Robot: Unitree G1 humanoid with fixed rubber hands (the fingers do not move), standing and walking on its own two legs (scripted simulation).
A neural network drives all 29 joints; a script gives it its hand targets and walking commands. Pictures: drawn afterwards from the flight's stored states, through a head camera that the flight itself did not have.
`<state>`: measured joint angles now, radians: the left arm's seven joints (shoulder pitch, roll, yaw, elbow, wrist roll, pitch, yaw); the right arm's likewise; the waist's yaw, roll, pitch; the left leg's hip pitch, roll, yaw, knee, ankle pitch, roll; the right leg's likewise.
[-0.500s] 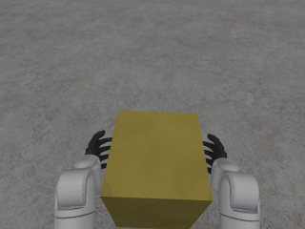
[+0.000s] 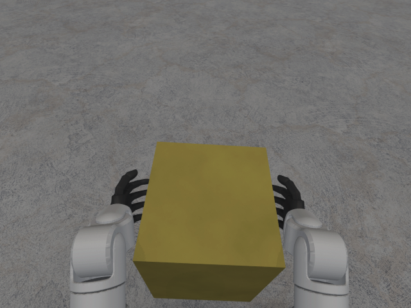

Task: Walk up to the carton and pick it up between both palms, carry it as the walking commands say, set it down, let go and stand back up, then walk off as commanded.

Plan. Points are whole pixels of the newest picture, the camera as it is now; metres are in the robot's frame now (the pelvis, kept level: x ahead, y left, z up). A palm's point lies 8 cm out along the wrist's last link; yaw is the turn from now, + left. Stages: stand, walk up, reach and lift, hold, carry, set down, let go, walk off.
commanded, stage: carry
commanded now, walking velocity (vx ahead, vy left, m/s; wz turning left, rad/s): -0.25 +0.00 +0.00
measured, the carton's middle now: (206, 227) +0.29 +0.01 +0.02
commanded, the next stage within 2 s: none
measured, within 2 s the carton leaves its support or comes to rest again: neither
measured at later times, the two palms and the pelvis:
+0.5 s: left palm out of the picture +0.04 +0.19 +0.08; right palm out of the picture +0.06 -0.10 +0.09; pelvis -0.21 +0.03 +0.01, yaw +2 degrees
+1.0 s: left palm out of the picture -0.15 +0.14 +0.10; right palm out of the picture -0.16 -0.15 +0.09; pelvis -0.42 +0.02 +0.00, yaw +0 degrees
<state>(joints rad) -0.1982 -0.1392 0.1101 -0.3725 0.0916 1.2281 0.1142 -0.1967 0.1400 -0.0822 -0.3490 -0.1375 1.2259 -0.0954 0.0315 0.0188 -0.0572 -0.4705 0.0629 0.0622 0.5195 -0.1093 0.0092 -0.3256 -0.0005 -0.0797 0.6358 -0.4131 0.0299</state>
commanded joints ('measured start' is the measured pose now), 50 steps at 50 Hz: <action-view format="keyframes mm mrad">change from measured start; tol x32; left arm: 1 -387 -964 -714 -9 -425 12 -294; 50 -319 -914 -633 1 -330 0 -268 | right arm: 1 -370 922 645 -67 375 -14 249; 50 -477 911 706 -64 479 15 257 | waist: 1 -45 46 -347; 3 -19 -373 -297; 17 -31 -246 -355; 20 -54 346 -226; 34 -43 181 -344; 37 -20 -404 -272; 50 -17 -251 -315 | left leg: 1 208 156 -159 -23 167 16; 3 -114 -7 19 361 -452 -45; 7 -123 -8 -73 737 -319 -68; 17 180 -71 39 -75 -268 -31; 20 283 309 -402 -252 -74 103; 28 295 200 -124 -87 376 119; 35 257 178 -173 -62 189 40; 38 -110 -27 -67 501 -485 -41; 41 -119 -5 -95 724 -301 -58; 50 82 -81 34 100 -384 -36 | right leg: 1 194 -120 108 -312 131 -10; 4 118 -455 364 -291 743 -230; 18 119 -225 176 -239 389 -72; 21 -280 -31 -16 359 -166 13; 24 -270 -30 71 645 -46 0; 33 -64 18 -15 -38 -48 -9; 38 109 -473 408 -321 633 -216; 50 162 -270 241 -354 127 -130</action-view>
